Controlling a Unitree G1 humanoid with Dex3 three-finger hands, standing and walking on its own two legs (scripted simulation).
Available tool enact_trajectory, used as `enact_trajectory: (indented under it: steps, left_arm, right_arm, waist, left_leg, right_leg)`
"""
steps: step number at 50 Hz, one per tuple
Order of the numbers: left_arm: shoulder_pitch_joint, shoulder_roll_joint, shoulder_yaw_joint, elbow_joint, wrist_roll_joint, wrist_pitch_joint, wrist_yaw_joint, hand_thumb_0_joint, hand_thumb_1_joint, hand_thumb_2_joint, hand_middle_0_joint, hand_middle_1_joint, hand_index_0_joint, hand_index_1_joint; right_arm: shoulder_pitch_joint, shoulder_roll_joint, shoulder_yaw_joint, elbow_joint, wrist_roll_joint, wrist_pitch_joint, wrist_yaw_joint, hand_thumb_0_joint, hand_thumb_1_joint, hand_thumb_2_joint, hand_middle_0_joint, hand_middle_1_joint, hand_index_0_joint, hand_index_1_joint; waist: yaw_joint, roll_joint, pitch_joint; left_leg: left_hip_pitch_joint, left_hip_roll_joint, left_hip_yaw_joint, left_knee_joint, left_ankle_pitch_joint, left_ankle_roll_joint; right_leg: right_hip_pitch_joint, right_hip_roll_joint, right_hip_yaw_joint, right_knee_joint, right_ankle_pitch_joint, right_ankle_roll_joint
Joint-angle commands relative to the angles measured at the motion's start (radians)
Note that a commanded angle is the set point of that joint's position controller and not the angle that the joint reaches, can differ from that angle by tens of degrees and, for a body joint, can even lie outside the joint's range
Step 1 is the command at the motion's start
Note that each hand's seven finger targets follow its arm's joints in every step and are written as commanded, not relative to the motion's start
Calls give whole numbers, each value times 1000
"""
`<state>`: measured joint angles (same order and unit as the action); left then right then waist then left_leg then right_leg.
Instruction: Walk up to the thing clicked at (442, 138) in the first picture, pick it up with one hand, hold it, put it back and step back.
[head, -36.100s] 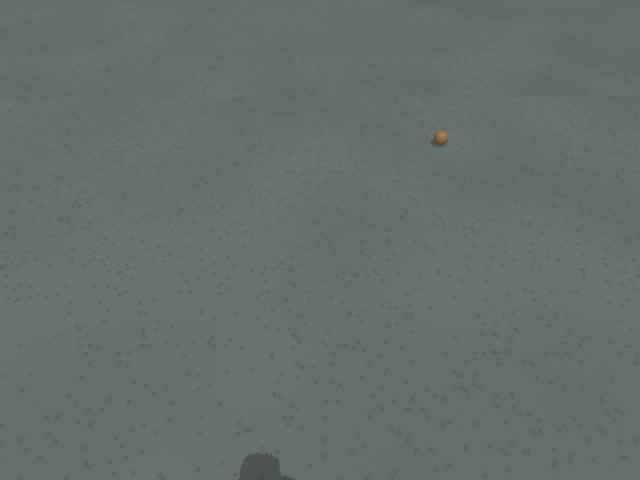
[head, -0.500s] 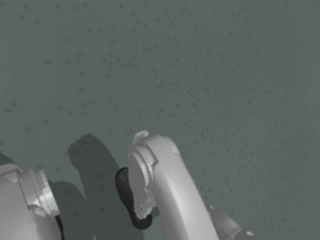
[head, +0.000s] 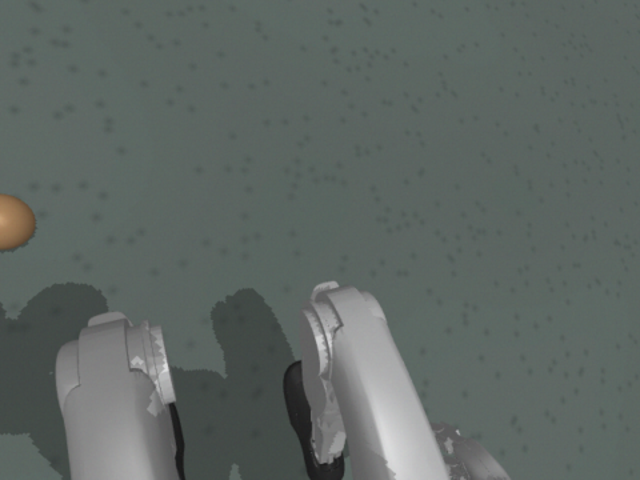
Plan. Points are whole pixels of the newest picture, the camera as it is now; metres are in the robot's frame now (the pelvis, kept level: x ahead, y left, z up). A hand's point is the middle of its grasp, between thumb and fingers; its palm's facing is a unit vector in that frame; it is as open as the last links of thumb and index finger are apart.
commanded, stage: withdraw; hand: left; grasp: from above
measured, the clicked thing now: (1, 221) +0.46 +0.36 -0.29
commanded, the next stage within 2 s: home in 0.50 s
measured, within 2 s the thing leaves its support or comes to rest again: neither
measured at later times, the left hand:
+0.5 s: hand out of the picture +0.43 +0.35 -0.14, palm faces -0.46 -0.08 -0.88, open 14.0 cm
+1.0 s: hand out of the picture +0.37 +0.34 -0.02, palm faces -0.32 -0.43 -0.85, open 10.1 cm
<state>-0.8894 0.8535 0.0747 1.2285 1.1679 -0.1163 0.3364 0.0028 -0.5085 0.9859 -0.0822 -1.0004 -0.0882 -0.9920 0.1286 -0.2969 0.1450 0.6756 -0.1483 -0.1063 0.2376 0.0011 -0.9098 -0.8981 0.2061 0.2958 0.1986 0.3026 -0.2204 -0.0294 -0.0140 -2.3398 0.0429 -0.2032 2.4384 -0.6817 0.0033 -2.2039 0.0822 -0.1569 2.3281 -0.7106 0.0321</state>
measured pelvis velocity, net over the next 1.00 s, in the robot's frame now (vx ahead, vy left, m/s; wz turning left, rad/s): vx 0.00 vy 0.00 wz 0.10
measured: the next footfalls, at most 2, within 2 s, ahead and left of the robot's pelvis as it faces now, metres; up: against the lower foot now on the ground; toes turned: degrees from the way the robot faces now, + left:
none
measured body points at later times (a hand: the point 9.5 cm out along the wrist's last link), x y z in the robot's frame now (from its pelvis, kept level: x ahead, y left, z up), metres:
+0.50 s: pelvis -0.02 -0.01 +0.01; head +0.22 +0.10 +0.38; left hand +0.45 +0.36 -0.09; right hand +0.06 -0.28 -0.07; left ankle +0.07 +0.13 -0.29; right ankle +0.10 -0.11 -0.29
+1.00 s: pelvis +0.00 +0.00 +0.10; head +0.20 +0.07 +0.49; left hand +0.39 +0.36 +0.03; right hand +0.12 -0.25 -0.03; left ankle +0.07 +0.13 -0.29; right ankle +0.10 -0.11 -0.29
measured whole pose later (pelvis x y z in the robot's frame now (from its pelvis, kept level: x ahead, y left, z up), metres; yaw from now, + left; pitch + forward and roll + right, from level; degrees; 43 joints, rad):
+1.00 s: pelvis +0.00 +0.00 +0.10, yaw +6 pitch +35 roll -8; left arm -0.56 0.62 0.08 0.77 0.76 -0.02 0.05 0.00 0.33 0.87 -0.22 -0.47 -0.21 -0.47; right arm 0.18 -0.25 0.02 0.65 -0.03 0.03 0.10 0.00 -0.90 -0.89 0.21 0.30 0.20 0.30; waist -0.11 0.04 -0.15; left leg -2.08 0.04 -0.10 2.10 -0.64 0.01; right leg -1.98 0.05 -0.08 2.04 -0.69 0.02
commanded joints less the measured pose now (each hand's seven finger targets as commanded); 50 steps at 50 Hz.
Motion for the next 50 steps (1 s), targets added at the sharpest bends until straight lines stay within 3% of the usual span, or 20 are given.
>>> enact_trajectory:
  steps: [1, 4, 7, 10, 11, 17, 22, 25, 30, 31, 32, 33, 34, 36, 38, 41, 42, 44, 46, 50]
  left_arm:
    - [-310, 181, -17, -204, -49, 33, -85, 0, -540, 1004, -67, -992, -61, -997]
    - [-308, 119, -59, -182, -63, 30, -156, 0, -538, 1010, -69, -992, -60, -1000]
    - [-286, 156, -46, -125, -67, 9, -188, 0, -529, 1008, -70, -1002, -65, -1006]
    - [-317, 187, -32, -115, -57, -34, -195, 0, -518, 1003, -71, -1006, -70, -1007]
    - [-308, 206, -18, -92, -50, -45, -189, 0, -521, 1005, -70, -1006, -69, -1007]
    - [-397, 217, -27, -8, 10, -119, -115, 0, -530, 1007, -69, -1004, -67, -1005]
    - [-500, 323, 30, 8, 60, -149, -28, 0, -527, 998, -69, -1006, -71, -1003]
    - [-512, 370, 61, 11, 83, -143, 2, 0, -529, 993, -69, -1004, -72, -999]
    - [-463, 364, 90, -90, 73, -100, 8, 0, -527, 983, -76, -988, -78, -985]
    - [-448, 358, 91, -100, 66, -86, 4, 0, -447, 903, -156, -908, -158, -905]
    - [-417, 329, 79, -84, 53, -71, -8, 0, -367, 909, -236, -828, -219, -825]
    - [-404, 319, 80, -99, 38, -58, -19, 0, -287, 939, -250, -748, -225, -745]
    - [-384, 309, 78, -116, 15, -45, -33, 0, -207, 879, -236, -668, -213, -665]
    - [-330, 297, 91, -183, -33, -22, -66, 0, -90, 862, -228, -582, -208, -600]
    - [-257, 235, 76, -259, -94, -4, -111, 0, 16, 869, -225, -546, -207, -562]
    - [-142, 197, 96, -423, -206, 26, -170, 0, 256, 829, -205, -423, -194, -432]
    - [-95, 176, 101, -464, -247, 41, -186, 0, 336, 824, -201, -398, -192, -405]
    - [-5, 78, 69, -512, -335, 67, -221, 0, 496, 825, -196, -354, -190, -359]
    - [79, 61, 92, -594, -405, 91, -250, 0, 656, 882, -203, -348, -199, -351]
    - [220, -33, 77, -747, -525, 127, -290, 0, 898, 910, -202, -308, -202, -309]
  right_arm:
    - [216, -265, -132, -20, 51, 43, -31, 0, -903, -904, 200, 301, 200, 301]
    - [218, -243, -136, -33, 64, 71, -55, 0, -901, -903, 200, 300, 200, 300]
    - [210, -232, -125, -48, 67, 90, -90, 0, -898, -901, 200, 300, 200, 300]
    - [202, -220, -106, -53, 66, 99, -113, 0, -895, -899, 200, 300, 200, 300]
    - [200, -221, -103, -53, 66, 100, -120, 0, -895, -899, 200, 300, 200, 300]
    - [197, -231, -74, -38, 44, 101, -139, 0, -896, -898, 200, 300, 200, 300]
    - [199, -251, -60, -31, 18, 99, -144, 0, -895, -896, 200, 300, 200, 300]
    - [210, -262, -63, -31, 10, 93, -144, 0, -897, -897, 200, 300, 200, 300]
    - [233, -270, -94, -32, 15, 90, -138, 0, -902, -898, 200, 300, 200, 300]
    - [236, -270, -107, -28, 21, 93, -138, 0, -884, -895, 200, 300, 199, 300]
    - [240, -261, -113, -22, 25, 96, -136, 0, -884, -895, 200, 300, 199, 300]
    - [256, -257, -117, -18, 29, 97, -134, 0, -884, -895, 199, 299, 199, 299]
    - [268, -253, -123, -14, 34, 98, -132, 0, -885, -895, 199, 299, 199, 299]
    - [279, -244, -137, -21, 45, 101, -130, 0, -887, -896, 199, 299, 199, 299]
    - [281, -226, -159, -29, 62, 108, -127, 0, -889, -896, 199, 299, 199, 299]
    - [277, -206, -194, -52, 93, 116, -129, 0, -894, -898, 200, 300, 199, 300]
    - [261, -200, -199, -61, 104, 119, -134, 0, -895, -898, 200, 299, 199, 299]
    - [233, -180, -197, -63, 116, 121, -142, 0, -897, -899, 200, 300, 199, 300]
    - [210, -178, -202, -76, 129, 122, -155, 0, -898, -899, 200, 300, 200, 300]
    - [154, -159, -214, -117, 148, 116, -172, 0, -900, -900, 200, 300, 200, 300]
  waist:
    - [-18, 370, -684]
    - [-33, 276, -625]
    - [-24, 164, -557]
    - [-14, 162, -570]
    - [-3, 169, -569]
    - [-39, 260, -581]
    - [-36, 352, -635]
    - [-32, 437, -693]
    - [-4, 519, -826]
    - [5, 513, -832]
    - [5, 484, -827]
    - [2, 475, -812]
    - [6, 444, -808]
    - [30, 402, -841]
    - [59, 400, -910]
    - [103, 347, -959]
    - [108, 314, -926]
    - [94, 249, -810]
    - [113, 223, -790]
    - [134, 213, -768]
  left_leg:
    - [577, 0, 79, -339, 147, 21]
    - [543, -9, 87, -362, 125, 29]
    - [450, -19, 117, -341, 107, 42]
    - [447, -24, 125, -347, 118, 43]
    - [458, -25, 127, -351, 117, 40]
    - [517, -18, 118, -336, 126, 30]
    - [548, -19, 112, -311, 108, 18]
    - [612, -16, 108, -309, 133, 10]
    - [714, -18, 106, -338, 196, 7]
    - [713, -18, 102, -352, 188, 6]
    - [707, -16, 107, -351, 190, 11]
    - [697, -20, 112, -358, 190, 14]
    - [689, -18, 117, -354, 200, 19]
    - [679, -23, 135, -364, 213, 27]
    - [718, -25, 139, -405, 228, 28]
    - [753, -27, 149, -459, 256, 33]
    - [746, -26, 144, -487, 230, 35]
    - [716, -21, 137, -528, 193, 42]
    - [750, -20, 120, -575, 173, 42]
    - [846, -9, 97, -693, 139, 37]
  right_leg:
    - [324, 23, -30, -301, 238, -68]
    - [331, 19, -15, -333, 211, -69]
    - [373, 18, 15, -388, 159, -68]
    - [395, 11, 24, -388, 164, -64]
    - [384, 9, 23, -385, 156, -67]
    - [313, 9, 0, -330, 190, -68]
    - [275, 7, -9, -291, 149, -73]
    - [263, 2, -25, -254, 185, -73]
    - [279, -7, -38, -240, 250, -72]
    - [270, -8, -37, -244, 243, -75]
    - [275, -5, -32, -257, 246, -72]
    - [289, -8, -29, -272, 247, -69]
    - [311, -6, -22, -293, 256, -67]
    - [370, -7, -8, -330, 260, -66]
    - [434, -8, 6, -357, 268, -63]
    - [515, -7, 35, -422, 290, -61]
    - [513, -8, 39, -446, 270, -62]
    - [519, -8, 44, -495, 253, -58]
    - [528, -13, 49, -526, 234, -63]
    - [598, -19, 57, -595, 217, -61]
